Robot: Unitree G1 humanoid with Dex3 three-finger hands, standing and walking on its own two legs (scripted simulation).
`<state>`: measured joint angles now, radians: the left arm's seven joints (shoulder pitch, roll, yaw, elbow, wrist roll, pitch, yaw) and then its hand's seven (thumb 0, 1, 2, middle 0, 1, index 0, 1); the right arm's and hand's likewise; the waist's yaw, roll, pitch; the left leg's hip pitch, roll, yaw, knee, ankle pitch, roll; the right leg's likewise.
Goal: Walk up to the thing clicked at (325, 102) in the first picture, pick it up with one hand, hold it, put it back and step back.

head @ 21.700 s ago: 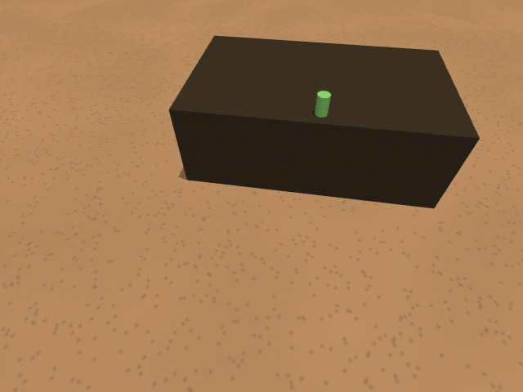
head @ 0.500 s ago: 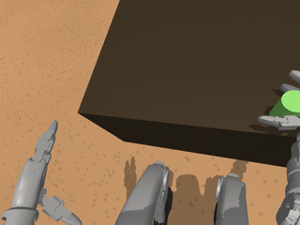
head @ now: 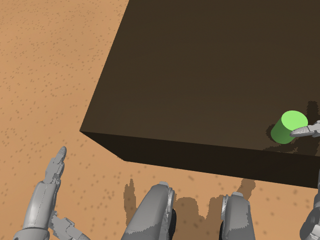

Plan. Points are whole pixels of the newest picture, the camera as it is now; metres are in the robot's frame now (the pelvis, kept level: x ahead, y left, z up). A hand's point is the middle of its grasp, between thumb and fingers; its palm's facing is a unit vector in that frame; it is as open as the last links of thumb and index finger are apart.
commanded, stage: rise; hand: right
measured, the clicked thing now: (287, 128) +0.44 -0.24 -0.10
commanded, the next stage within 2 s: home in 0.18 s
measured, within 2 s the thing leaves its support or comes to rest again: neither
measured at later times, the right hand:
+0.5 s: hand out of the picture +0.42 -0.39 +0.13, palm faces +0.49 +0.82 -0.31, open 17.3 cm
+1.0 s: hand out of the picture +0.26 -0.21 +0.08, palm faces +0.21 +0.95 -0.22, open 17.6 cm
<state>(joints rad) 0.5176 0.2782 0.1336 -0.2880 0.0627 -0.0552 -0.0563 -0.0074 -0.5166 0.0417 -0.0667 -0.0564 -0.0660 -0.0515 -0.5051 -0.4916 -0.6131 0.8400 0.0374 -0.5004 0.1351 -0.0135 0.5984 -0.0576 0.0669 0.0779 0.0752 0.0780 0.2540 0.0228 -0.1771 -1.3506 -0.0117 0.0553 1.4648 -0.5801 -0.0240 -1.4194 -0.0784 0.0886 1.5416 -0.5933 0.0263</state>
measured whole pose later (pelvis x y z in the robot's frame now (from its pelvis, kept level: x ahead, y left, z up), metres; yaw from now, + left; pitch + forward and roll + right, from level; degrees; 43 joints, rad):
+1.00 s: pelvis +0.06 +0.00 +0.14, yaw -3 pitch +8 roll +2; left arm 0.32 0.20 -0.05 0.31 -0.05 0.09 0.07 0.01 0.84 0.86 -0.20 -0.29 -0.20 -0.29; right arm 0.29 -0.22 -0.08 0.25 0.05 0.04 -0.09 -0.01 0.56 -0.04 0.06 0.05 0.06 0.05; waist 0.03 0.01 -0.09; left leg -0.51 0.02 0.02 0.80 -0.42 -0.03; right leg -0.56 -0.05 0.01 0.85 -0.43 0.02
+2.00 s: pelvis +0.04 +0.00 +0.13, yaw -3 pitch +6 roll +2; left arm 0.27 0.20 -0.02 0.52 -0.01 -0.11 0.14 0.02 0.90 0.90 -0.21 -0.31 -0.21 -0.30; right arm 0.44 -0.19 0.00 0.06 0.01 0.21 -0.14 -0.01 0.54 -0.05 0.05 0.05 0.05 0.05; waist 0.01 -0.02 -0.07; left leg -0.53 0.02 0.02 0.87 -0.44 -0.03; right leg -0.58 -0.05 0.02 0.92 -0.44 0.02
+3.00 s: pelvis +0.04 +0.00 +0.13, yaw -3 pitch +6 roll +2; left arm 0.26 0.21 -0.01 0.53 -0.01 -0.13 0.16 0.02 0.90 0.90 -0.21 -0.31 -0.21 -0.30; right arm 0.44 -0.19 0.00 0.03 0.01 0.24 -0.14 -0.01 0.53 -0.05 0.05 0.05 0.05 0.05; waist 0.02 -0.03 -0.08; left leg -0.55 0.02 0.03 0.89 -0.45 -0.02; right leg -0.59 -0.05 0.02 0.93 -0.44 0.03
